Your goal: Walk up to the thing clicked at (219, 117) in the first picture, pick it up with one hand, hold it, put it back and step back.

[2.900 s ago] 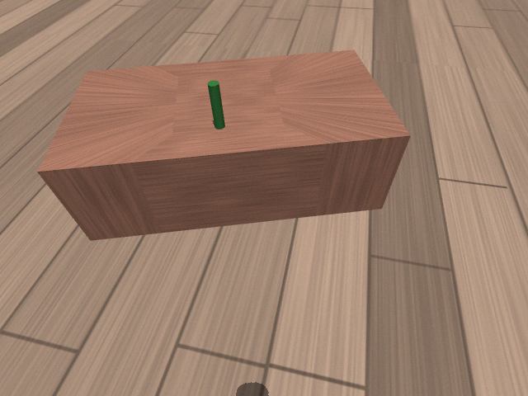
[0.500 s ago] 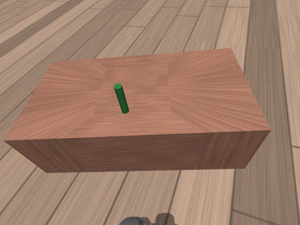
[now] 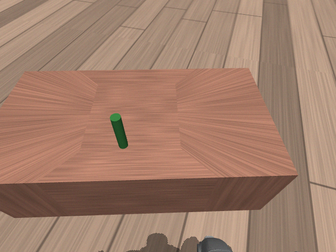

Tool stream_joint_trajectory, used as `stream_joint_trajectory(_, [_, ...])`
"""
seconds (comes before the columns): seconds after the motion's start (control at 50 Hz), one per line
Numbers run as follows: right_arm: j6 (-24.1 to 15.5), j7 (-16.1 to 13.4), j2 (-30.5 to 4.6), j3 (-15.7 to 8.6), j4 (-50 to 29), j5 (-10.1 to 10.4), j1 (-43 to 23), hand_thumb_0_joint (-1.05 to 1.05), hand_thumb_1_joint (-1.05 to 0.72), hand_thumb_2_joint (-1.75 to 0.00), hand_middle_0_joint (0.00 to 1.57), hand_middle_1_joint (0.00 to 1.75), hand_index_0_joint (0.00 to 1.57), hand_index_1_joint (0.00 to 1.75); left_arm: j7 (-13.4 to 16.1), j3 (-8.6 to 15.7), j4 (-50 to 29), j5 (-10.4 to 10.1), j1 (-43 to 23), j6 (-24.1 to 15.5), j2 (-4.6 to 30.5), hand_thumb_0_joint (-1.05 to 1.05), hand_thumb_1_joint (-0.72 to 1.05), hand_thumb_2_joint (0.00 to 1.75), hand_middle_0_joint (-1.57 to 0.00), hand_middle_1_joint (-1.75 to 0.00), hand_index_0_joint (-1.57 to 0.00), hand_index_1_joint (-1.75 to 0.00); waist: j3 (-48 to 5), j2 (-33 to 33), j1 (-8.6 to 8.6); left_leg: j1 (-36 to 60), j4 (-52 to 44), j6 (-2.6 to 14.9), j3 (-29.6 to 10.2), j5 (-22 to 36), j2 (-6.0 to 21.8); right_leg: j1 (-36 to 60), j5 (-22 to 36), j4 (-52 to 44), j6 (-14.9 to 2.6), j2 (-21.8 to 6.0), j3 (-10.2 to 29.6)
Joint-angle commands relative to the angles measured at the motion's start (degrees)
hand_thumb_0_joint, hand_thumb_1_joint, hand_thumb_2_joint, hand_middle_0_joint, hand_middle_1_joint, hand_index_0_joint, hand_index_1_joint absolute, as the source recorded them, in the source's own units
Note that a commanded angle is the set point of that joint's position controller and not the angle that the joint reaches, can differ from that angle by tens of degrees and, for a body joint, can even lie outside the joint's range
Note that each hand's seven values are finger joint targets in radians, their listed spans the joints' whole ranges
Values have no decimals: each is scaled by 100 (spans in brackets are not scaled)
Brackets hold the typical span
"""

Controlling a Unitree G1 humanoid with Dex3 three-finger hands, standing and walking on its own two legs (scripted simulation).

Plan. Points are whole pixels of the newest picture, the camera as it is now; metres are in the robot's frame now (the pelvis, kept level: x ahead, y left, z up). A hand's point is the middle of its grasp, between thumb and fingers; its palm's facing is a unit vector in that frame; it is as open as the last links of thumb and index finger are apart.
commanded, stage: walk up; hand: left
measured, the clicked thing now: (119, 132) +0.60 +0.21 -0.22
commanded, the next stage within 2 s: stand in 1.66 s
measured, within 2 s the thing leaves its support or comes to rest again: neither
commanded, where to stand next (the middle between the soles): +0.12 +0.00 m, yaw +0 degrees
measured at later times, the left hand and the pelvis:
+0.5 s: hand out of the picture +0.12 +0.25 -0.15, palm faces -0.02 -0.94 -0.35, open 7.4 cm; pelvis +0.04 -0.01 +0.00, yaw +1 degrees
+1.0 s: hand out of the picture +0.14 +0.25 -0.13, palm faces +0.02 -0.94 -0.34, open 7.4 cm; pelvis +0.06 +0.00 +0.02, yaw +1 degrees
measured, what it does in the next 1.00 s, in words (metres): steps on the spot: right foot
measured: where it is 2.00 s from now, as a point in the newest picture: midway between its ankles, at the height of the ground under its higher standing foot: outside the picture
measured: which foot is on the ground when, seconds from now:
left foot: down 0.00-1.00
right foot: up 0.00-0.06, down 0.08-1.00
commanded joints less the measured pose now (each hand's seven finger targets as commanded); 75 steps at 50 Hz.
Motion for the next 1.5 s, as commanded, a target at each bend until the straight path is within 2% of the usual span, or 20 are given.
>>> stream_joint_trajectory(0.0, [32,-137,-1311,-342,-346,54,-274,0,-90,-90,20,30,20,30,216,327,-83,-17,518,-120,782,0,90,90,-20,-30,-20,-30,-704,1005,256,-390,-182,948,-738,2958,1100,1212,1009,-1012,-25,329,-324])
stream_joint_trajectory(0.02, [89,-137,-1209,-299,-350,99,-372,0,-90,-90,20,30,20,30,235,341,-3,1,549,-143,844,0,90,90,-20,-30,-20,-30,-822,763,341,-661,174,742,-637,2155,897,1680,1429,-1416,-86,439,-325])
stream_joint_trajectory(0.04, [139,-146,-966,-206,-355,122,-408,0,-90,-90,20,30,20,30,263,387,31,33,549,-170,1014,0,90,90,-20,-30,-20,-30,-819,400,418,-1023,517,500,-555,1040,693,2034,1538,-1627,-161,321,-97])
stream_joint_trajectory(0.06, [178,-149,-673,-113,-335,123,-219,0,-90,-90,20,30,20,30,296,452,-11,79,525,-209,1332,0,90,90,-20,-30,-20,-30,-935,-563,388,-1362,1359,230,-240,-289,279,2173,1640,-2130,-395,-614,1154])
stream_joint_trajectory(0.08, [280,-178,-544,-55,-237,100,34,0,-90,-90,20,30,20,30,296,435,-165,51,179,-231,1573,0,90,90,-20,-30,-20,-30,-842,-769,164,-1326,1828,7,-483,-1664,-39,1531,1040,-2829,-994,-1800,2862])
stream_joint_trajectory(0.1, [345,-242,-1051,-224,-71,73,-165,0,-90,-90,20,30,20,30,314,432,-172,27,-117,-179,1736,0,90,90,-20,-30,-20,-30,-670,-685,254,-1123,2240,23,-642,-2040,54,1079,512,-2880,-1491,-1946,3101])
stream_joint_trajectory(0.16, [330,-231,-1123,-243,334,101,30,0,-90,-90,20,30,20,30,335,361,-92,76,-570,-117,1508,0,90,90,-20,-30,-20,-30,-594,-857,93,-961,1783,35,-728,-1489,241,836,55,-2655,-1045,-1307,2070])
stream_joint_trajectory(0.24, [270,-184,-1011,-225,747,34,176,0,-90,-90,20,30,20,30,275,299,17,88,-892,17,1350,0,90,90,-20,-30,-20,-30,-808,-931,-2,26,310,15,-340,-790,-66,348,-207,-2244,-796,-858,1277])
stream_joint_trajectory(0.26, [240,-192,-1011,-239,850,-11,233,0,-90,-90,20,30,20,30,263,249,64,45,-965,52,1226,0,90,90,-20,-30,-20,-30,-832,-743,-47,263,-101,35,-341,-446,-88,223,-292,-2063,-625,-750,1094])
stream_joint_trajectory(0.28, [209,-215,-1105,-252,871,-71,174,0,-90,-90,20,30,20,30,249,192,76,6,-935,74,1049,0,90,90,-20,-30,-20,-30,-819,-437,-14,355,-508,98,-692,-410,151,66,-428,-1869,-463,-626,986])
stream_joint_trajectory(0.3, [188,-202,-1328,-266,753,-80,-361,0,-90,-90,20,30,20,30,234,130,151,-51,-954,99,833,0,90,90,-20,-30,-20,-30,-661,188,154,-191,-1014,328,-1774,-1327,721,95,-895,-1824,-170,-252,704])
stream_joint_trajectory(0.32, [199,-170,-1351,-236,729,-9,-785,0,-90,-90,20,30,20,30,235,178,329,-29,-1052,107,979,0,90,90,-20,-30,-20,-30,-346,158,279,-992,-1167,468,-1817,-2048,883,765,-895,-1705,-99,11,422])
stream_joint_trajectory(0.34, [202,-151,-1211,-151,763,-8,-872,0,-90,-90,20,30,20,30,238,180,409,7,-1020,71,1012,0,90,90,-20,-30,-20,-30,-323,-17,341,-1188,-1074,382,-1521,-1859,750,1146,-681,-1870,-138,-57,528])
stream_joint_trajectory(0.38, [193,-152,-1061,-63,945,-30,-803,0,-90,-90,20,30,20,30,216,184,551,-4,-1105,36,1026,0,90,90,-20,-30,-20,-30,-299,-35,244,-942,-856,217,-1124,-1232,376,1082,-687,-2278,-238,-326,941])
stream_joint_trajectory(0.42, [159,-142,-1097,-64,1118,-29,-747,0,-90,-90,20,30,20,30,217,132,662,-26,-1225,17,1035,0,90,90,-20,-30,-20,-30,-482,271,154,-499,-997,178,-1144,-822,409,1029,-248,-2300,-241,-370,850])
stream_joint_trajectory(0.52, [115,-180,-1092,-36,1282,17,-1049,0,-90,-90,20,30,20,30,231,62,996,-89,-1273,16,914,0,90,90,-20,-30,-20,-30,-701,299,240,-155,-1186,176,-1101,544,603,1636,1489,-2127,-110,-201,359])
stream_joint_trajectory(0.7, [196,-217,-1019,-69,1491,43,-1320,0,-90,-90,20,30,20,30,233,-25,1325,-99,-1515,76,838,0,90,90,-20,-30,-20,-30,-893,311,174,499,-1431,92,-864,1249,588,1935,2076,-2517,-12,-339,314])
stream_joint_trajectory(0.84, [242,-199,-985,-79,1602,36,-1542,0,-90,-90,20,30,20,30,236,-21,1533,-48,-1672,87,795,0,90,90,-20,-30,-20,-30,-711,207,157,537,-1804,58,-896,802,594,1974,1615,-2835,56,-350,348])
stream_joint_trajectory(1.0, [244,-188,-937,-67,1662,34,-1600,0,-90,-90,20,30,20,30,242,10,1557,-28,-1697,59,778,0,90,90,-20,-30,-20,-30,-868,121,155,821,-1867,-11,-843,1135,566,2075,1865,-2983,88,-417,385])
stream_joint_trajectory(1.48, [268,-203,-874,-61,1648,3,-1359,0,-90,-90,20,30,20,30,259,98,1425,28,-1726,91,750,0,90,90,-20,-30,-20,-30,-805,129,112,676,-1882,-38,-813,1006,519,2222,1802,-3038,58,-389,369])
